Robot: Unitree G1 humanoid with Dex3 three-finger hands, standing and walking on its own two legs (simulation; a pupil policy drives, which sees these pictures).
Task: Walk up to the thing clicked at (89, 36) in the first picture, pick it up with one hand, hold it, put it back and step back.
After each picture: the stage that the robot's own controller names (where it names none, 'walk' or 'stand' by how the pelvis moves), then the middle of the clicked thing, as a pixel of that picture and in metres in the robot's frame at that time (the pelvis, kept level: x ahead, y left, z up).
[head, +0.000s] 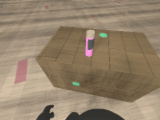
stand; (89, 44) +0.63 +0.07 +0.05
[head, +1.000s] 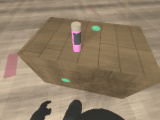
rise first; (76, 38) +0.58 +0.20 +0.08
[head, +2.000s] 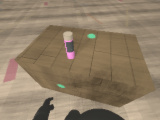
stand; (69, 46) +0.55 +0.23 +0.05
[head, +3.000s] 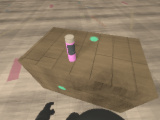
stand; (71, 49) +0.54 +0.22 +0.05
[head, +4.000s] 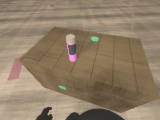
stand; (71, 49) +0.53 +0.22 +0.05
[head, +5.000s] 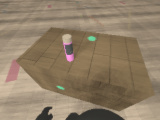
stand; (68, 49) +0.54 +0.25 +0.05
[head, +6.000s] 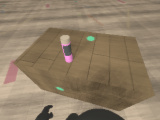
stand; (67, 50) +0.52 +0.25 +0.05
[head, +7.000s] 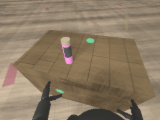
rise first; (67, 51) +0.51 +0.26 +0.05
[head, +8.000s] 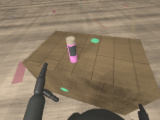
go down; (72, 50) +0.53 +0.25 +0.05
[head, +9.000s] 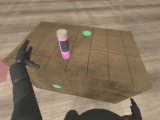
go down; (64, 45) +0.53 +0.24 +0.07
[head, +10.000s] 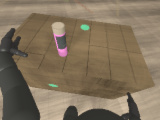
go down; (61, 41) +0.51 +0.23 +0.10
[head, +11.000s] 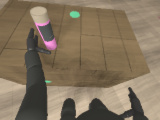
close in; (46, 32) +0.52 +0.26 +0.13
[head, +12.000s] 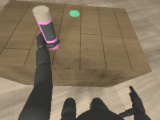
lift; (48, 32) +0.53 +0.24 +0.13
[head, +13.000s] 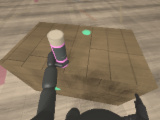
lift; (60, 52) +0.37 +0.21 +0.17
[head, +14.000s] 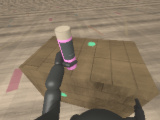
hold; (67, 50) +0.33 +0.17 +0.26
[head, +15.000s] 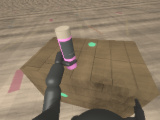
hold; (67, 50) +0.34 +0.17 +0.25
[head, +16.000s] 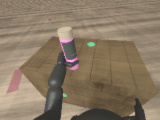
hold; (69, 51) +0.34 +0.16 +0.25
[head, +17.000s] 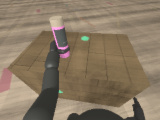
crouch; (61, 39) +0.45 +0.21 +0.23
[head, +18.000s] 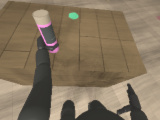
lower; (48, 35) +0.52 +0.24 +0.11
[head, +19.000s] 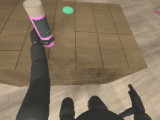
lower; (42, 28) +0.54 +0.24 +0.14
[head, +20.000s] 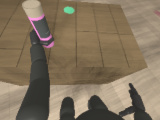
lower; (42, 28) +0.54 +0.25 +0.14
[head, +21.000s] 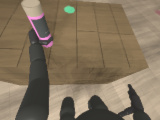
lower; (41, 28) +0.54 +0.25 +0.14
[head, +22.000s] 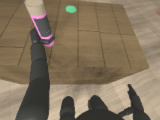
loosen; (43, 27) +0.54 +0.25 +0.14
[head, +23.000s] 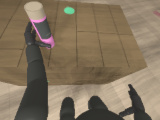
withdraw; (43, 30) +0.53 +0.24 +0.14
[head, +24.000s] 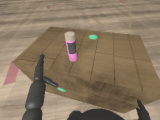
sink last; (71, 48) +0.51 +0.22 +0.10
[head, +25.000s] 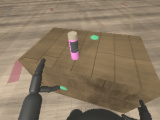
stand; (73, 47) +0.54 +0.22 +0.09
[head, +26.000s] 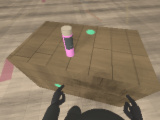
stand; (68, 43) +0.53 +0.23 +0.11
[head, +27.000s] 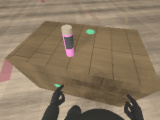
stand; (68, 42) +0.53 +0.23 +0.12
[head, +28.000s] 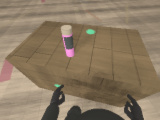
stand; (68, 42) +0.52 +0.23 +0.12
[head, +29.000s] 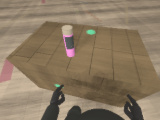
stand; (69, 42) +0.53 +0.23 +0.12
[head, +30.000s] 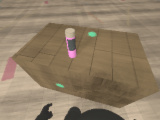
stand; (71, 44) +0.54 +0.22 +0.09
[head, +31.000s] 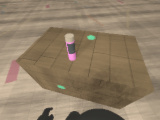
walk; (71, 48) +0.55 +0.23 +0.05
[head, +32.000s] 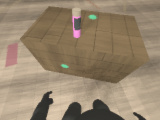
walk; (76, 24) +0.74 +0.21 +0.07
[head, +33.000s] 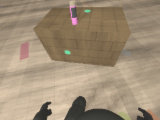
walk; (73, 13) +1.05 +0.35 +0.08
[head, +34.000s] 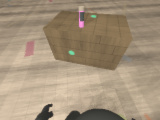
stand; (81, 17) +1.14 +0.26 +0.06
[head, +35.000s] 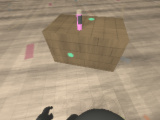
stand; (79, 20) +1.14 +0.26 +0.05
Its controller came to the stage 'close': yes
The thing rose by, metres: 0.21
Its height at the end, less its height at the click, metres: +0.00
